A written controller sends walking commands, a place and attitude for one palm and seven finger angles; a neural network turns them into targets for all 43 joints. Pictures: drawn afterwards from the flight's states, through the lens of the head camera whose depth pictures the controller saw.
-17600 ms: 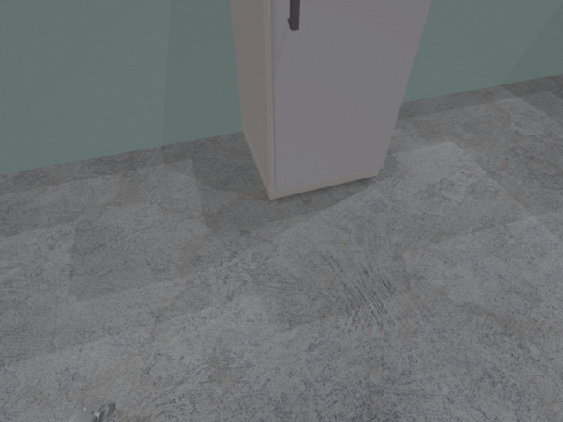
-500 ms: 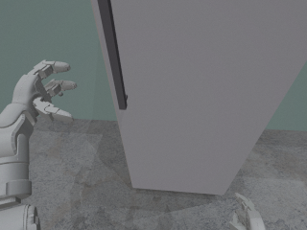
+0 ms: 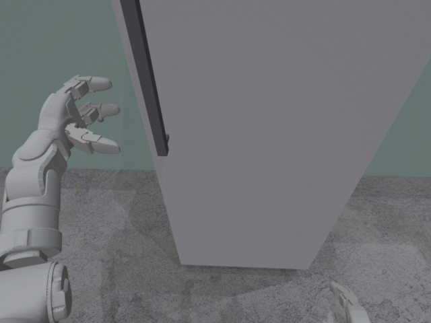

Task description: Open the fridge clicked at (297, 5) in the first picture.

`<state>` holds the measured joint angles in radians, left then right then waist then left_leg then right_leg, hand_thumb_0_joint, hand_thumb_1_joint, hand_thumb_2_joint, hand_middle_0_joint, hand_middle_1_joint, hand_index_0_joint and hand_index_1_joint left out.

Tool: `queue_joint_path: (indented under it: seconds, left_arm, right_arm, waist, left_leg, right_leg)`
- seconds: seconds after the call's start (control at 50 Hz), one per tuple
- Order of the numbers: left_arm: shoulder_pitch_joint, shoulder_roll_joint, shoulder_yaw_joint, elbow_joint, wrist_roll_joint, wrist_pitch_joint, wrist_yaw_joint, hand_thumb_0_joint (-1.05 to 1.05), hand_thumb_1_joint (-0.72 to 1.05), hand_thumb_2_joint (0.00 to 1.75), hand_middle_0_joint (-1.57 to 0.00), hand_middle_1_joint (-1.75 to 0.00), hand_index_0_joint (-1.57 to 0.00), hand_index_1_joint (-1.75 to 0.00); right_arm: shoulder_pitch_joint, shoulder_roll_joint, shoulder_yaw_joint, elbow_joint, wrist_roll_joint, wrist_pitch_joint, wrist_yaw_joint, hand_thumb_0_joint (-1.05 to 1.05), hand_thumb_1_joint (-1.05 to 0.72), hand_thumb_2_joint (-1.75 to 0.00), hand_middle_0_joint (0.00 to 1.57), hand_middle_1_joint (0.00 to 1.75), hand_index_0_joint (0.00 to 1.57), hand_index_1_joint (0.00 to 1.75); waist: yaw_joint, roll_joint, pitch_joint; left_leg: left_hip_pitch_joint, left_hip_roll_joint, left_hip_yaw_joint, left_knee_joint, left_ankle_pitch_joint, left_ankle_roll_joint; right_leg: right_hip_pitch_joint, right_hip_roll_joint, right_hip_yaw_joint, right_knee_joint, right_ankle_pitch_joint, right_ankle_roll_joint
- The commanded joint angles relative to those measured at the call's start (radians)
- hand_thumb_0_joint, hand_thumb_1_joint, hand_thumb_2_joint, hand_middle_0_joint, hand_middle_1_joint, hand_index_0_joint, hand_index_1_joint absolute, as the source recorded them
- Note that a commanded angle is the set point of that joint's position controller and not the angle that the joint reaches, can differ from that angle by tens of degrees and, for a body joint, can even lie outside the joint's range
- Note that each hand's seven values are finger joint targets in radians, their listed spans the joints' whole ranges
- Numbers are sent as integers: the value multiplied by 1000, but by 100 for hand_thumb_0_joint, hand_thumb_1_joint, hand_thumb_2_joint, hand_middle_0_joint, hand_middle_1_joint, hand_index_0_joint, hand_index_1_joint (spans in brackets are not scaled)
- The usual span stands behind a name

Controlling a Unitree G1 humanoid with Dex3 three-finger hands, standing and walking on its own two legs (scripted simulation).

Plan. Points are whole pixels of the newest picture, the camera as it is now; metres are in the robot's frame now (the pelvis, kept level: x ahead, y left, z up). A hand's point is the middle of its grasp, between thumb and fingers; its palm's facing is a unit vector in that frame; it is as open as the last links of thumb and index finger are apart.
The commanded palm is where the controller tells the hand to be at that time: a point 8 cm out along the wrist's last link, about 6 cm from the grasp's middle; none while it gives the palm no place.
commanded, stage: move the hooked fingers beside the handle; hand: left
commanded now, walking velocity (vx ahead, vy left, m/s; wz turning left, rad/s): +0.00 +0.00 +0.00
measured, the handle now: (151, 80) +0.49 +0.15 +0.24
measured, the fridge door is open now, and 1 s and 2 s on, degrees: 0 0 0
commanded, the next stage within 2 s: feel for the door with the fingertips in 1.16 s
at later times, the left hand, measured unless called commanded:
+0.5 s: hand (119, 105) +0.43 +0.20 +0.21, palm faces +0.04 -1.00 -0.01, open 14.0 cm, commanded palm +0.40 +0.26 +0.21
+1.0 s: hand (116, 108) +0.42 +0.21 +0.21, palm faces +0.02 -1.00 -0.01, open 14.0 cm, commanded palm +0.40 +0.26 +0.21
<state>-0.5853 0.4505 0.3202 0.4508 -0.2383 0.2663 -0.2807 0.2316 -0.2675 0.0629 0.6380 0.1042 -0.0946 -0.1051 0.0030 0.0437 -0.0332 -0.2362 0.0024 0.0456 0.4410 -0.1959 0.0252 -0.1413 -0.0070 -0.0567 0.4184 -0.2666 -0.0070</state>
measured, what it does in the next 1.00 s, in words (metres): stands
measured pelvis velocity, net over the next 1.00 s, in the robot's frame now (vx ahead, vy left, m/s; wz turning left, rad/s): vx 0.01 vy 0.00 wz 0.00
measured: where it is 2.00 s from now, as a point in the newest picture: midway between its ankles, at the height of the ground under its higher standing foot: outside the picture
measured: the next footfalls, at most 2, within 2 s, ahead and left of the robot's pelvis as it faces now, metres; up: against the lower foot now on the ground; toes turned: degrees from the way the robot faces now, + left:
none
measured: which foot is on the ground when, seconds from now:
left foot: down 0.00-1.00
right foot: down 0.00-1.00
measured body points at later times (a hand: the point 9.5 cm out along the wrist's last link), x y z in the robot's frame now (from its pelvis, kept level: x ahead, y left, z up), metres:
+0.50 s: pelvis +0.00 +0.00 +0.00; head +0.00 -0.02 +0.45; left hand +0.42 +0.26 +0.22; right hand +0.12 -0.27 -0.11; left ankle +0.03 +0.10 -0.74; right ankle -0.03 -0.11 -0.74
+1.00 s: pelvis +0.01 +0.00 +0.00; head +0.01 -0.01 +0.45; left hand +0.42 +0.26 +0.22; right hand +0.14 -0.26 -0.10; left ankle +0.03 +0.10 -0.74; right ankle -0.03 -0.11 -0.74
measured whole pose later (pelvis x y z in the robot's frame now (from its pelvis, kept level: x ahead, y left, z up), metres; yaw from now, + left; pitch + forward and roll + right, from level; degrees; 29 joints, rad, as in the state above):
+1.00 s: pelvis +0.01 +0.00 +0.00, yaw +0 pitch +1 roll +0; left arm -0.71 0.44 0.30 0.63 -0.22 0.18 -0.26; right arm 0.27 -0.28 0.04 0.64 0.10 -0.06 -0.10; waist -0.01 0.04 -0.04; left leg -0.27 0.01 0.05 0.46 -0.21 0.02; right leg -0.17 0.00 -0.05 0.43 -0.28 -0.01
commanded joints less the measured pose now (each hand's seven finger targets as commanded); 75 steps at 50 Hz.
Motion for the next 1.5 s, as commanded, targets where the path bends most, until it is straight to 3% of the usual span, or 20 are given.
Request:
queue_joint_path:
  seconds: [0.0, 0.24, 0.28, 0.34, 0.4, 0.52, 0.6, 0.66, 0.74, 0.84, 0.88, 0.9, 0.94, 1.04, 1.1, 1.14, 1.2, 1.28, 1.3, 1.48]
  left_arm:
    - [-476, 291, 93, -192, -7, -90, 15, 0, -50, 30, -30, -120, -30, -120]
    - [-580, 252, 45, -45, 7, -132, 19, 0, -50, 30, -30, -120, -30, -120]
    - [-563, 304, 84, -10, 10, -140, 21, 0, -50, 30, -30, -120, -30, -120]
    - [-645, 247, 27, 22, 20, -148, 24, 0, -50, 30, -30, -120, -30, -120]
    - [-608, 310, 89, 1, 22, -174, 33, 0, -50, 30, -30, -120, -30, -120]
    - [-603, 269, 56, 11, 24, -177, 28, 0, -50, 30, -30, -120, -30, -120]
    - [-573, 325, 112, -36, 24, -180, 32, 0, -50, 30, -30, -120, -30, -120]
    - [-575, 325, 116, -46, 24, -176, 29, 0, -50, 30, -30, -120, -30, -120]
    - [-566, 300, 85, -25, 18, -160, 12, 0, -50, 30, -30, -120, -30, -120]
    - [-597, 265, 51, -55, 9, -160, 5, 0, -50, 30, -30, -120, -30, -120]
    - [-619, 212, 6, -60, 2, -164, 5, 0, -50, 30, -30, -120, -30, -120]
    - [-613, 239, 34, -45, 3, -160, 11, 0, -50, 30, -30, -120, -30, -120]
    - [-628, 202, 3, -32, 5, -148, 17, 0, -50, 30, -30, -120, -30, -120]
    - [-618, 255, 49, 12, 23, -146, 48, 0, -50, 30, -30, -120, -30, -120]
    - [-617, 291, 75, -21, 31, -170, 54, 0, -50, 30, -30, -120, -30, -120]
    - [-639, 259, 47, -40, 26, -179, 46, 0, -50, 30, -30, -120, -30, -120]
    - [-573, 280, 77, -57, 19, -180, 36, 0, -50, 30, -30, -120, -30, -120]
    - [-552, 201, 16, -57, 9, -148, 26, 0, -50, 30, -30, -120, -30, -120]
    - [-578, 173, -8, -89, 4, -140, 27, 0, -50, 30, -30, -120, -30, -120]
    - [-627, 121, -30, -138, 19, -123, 115, 0, -50, 30, -30, -120, -30, -120]
  right_arm:
    - [-92, -127, -49, -143, -8, -47, -7, 0, -90, -90, 20, 30, 20, 30]
    - [-39, -135, -59, -121, -9, -33, -8, 0, -90, -90, 20, 30, 20, 30]
    - [-23, -143, -63, -114, -10, -28, -8, 0, -90, -90, 20, 30, 20, 30]
    - [-15, -139, -63, -108, -9, -27, -8, 0, -90, -90, 20, 30, 20, 30]
    - [-8, -145, -68, -116, -14, -25, -5, 0, -90, -90, 20, 30, 20, 30]
    - [-5, -142, -68, -122, -10, -18, -2, 0, -90, -90, 20, 30, 20, 30]
    - [-6, -144, -71, -133, -13, -16, 1, 0, -90, -90, 20, 30, 20, 30]
    - [-5, -141, -72, -130, -13, -15, 0, 0, -90, -90, 20, 30, 20, 30]
    - [-13, -142, -68, -130, -7, -11, -3, 0, -90, -90, 20, 30, 20, 30]
    - [-15, -140, -67, -132, -7, -17, -5, 0, -90, -90, 20, 30, 20, 30]
    - [-17, -136, -68, -130, -7, -20, -6, 0, -90, -90, 20, 30, 20, 30]
    - [-18, -139, -68, -123, -8, -20, -6, 0, -90, -90, 20, 30, 20, 30]
    - [-21, -137, -65, -121, -8, -17, -4, 0, -90, -90, 20, 30, 20, 30]
    - [-17, -136, -61, -121, -12, -5, -4, 0, -90, -90, 20, 30, 20, 30]
    - [-20, -137, -63, -131, -15, 1, -4, 0, -90, -90, 20, 30, 20, 30]
    - [-24, -133, -61, -134, -14, -1, -3, 0, -90, -90, 20, 30, 20, 30]
    - [-28, -134, -64, -142, -13, -2, -2, 0, -90, -90, 20, 30, 20, 30]
    - [-29, -134, -67, -141, -7, -3, -3, 0, -90, -90, 20, 30, 20, 30]
    - [-40, -133, -65, -143, -6, -6, -1, 0, -90, -90, 20, 30, 20, 30]
    - [-45, -125, -64, -116, -18, -10, 2, 0, -90, -90, 20, 30, 20, 30]
  waist:
    - [0, -9, -270]
    - [-24, -17, -260]
    - [-16, -44, -267]
    - [-35, -5, -252]
    - [-11, -23, -312]
    - [-18, -15, -277]
    - [-2, -20, -316]
    - [-9, -19, -308]
    - [-22, -5, -262]
    - [-28, 12, -293]
    - [-40, 2, -287]
    - [-34, -7, -279]
    - [-36, -4, -271]
    - [-22, -32, -267]
    - [-13, -9, -311]
    - [-22, 4, -312]
    - [-7, 12, -322]
    - [-18, -29, -287]
    - [-22, 3, -277]
    - [-21, -12, -281]
  left_leg:
    - [223, 9, -66, -25, 198, 18]
    - [212, 8, -61, -15, 195, 22]
    - [196, 9, -53, -12, 202, 25]
    - [201, 8, -57, -11, 182, 23]
    - [208, 6, -54, -6, 225, 27]
    - [198, 8, -48, -11, 213, 27]
    - [203, 7, -45, -3, 249, 29]
    - [210, 9, -41, 0, 256, 28]
    - [190, 7, -39, 0, 225, 28]
    - [226, 7, -54, 10, 235, 25]
    - [236, 8, -53, 13, 229, 27]
    - [230, 9, -60, 11, 228, 24]
    - [224, 8, -64, 7, 214, 21]
    - [190, 6, -62, 0, 209, 22]
    - [207, 8, -57, 4, 245, 24]
    - [221, 10, -59, 3, 254, 21]
    - [231, 11, -54, 5, 275, 23]
    - [227, 15, -55, 3, 265, 24]
    - [233, 12, -58, 1, 250, 22]
    - [243, 15, -73, -18, 195, 16]
  right_leg:
    - [-50, 15, 25, -58, 272, -20]
    - [-74, 18, 27, -54, 285, -17]
    - [-56, 16, 29, -56, 295, -16]
    - [-95, 17, 30, -54, 271, -16]
    - [-39, 15, 35, -42, 322, -18]
    - [-59, 19, 32, -42, 315, -15]
    - [-24, 18, 37, -34, 356, -15]
    - [-36, 21, 36, -34, 365, -13]
    - [-61, 20, 37, -39, 341, -13]
    - [-79, 22, 31, -34, 329, -17]
    - [-92, 22, 27, -41, 312, -16]
    - [-96, 24, 26, -38, 313, -18]
    - [-109, 22, 24, -37, 296, -18]
    - [-81, 19, 27, -38, 298, -17]
    - [-49, 16, 33, -31, 332, -19]
    - [-53, 18, 31, -31, 338, -19]
    - [-39, 20, 32, -31, 360, -20]
    - [-62, 23, 21, -36, 338, -18]
    - [-80, 23, 22, -38, 323, -18]
    - [-91, 26, 17, -55, 230, -21]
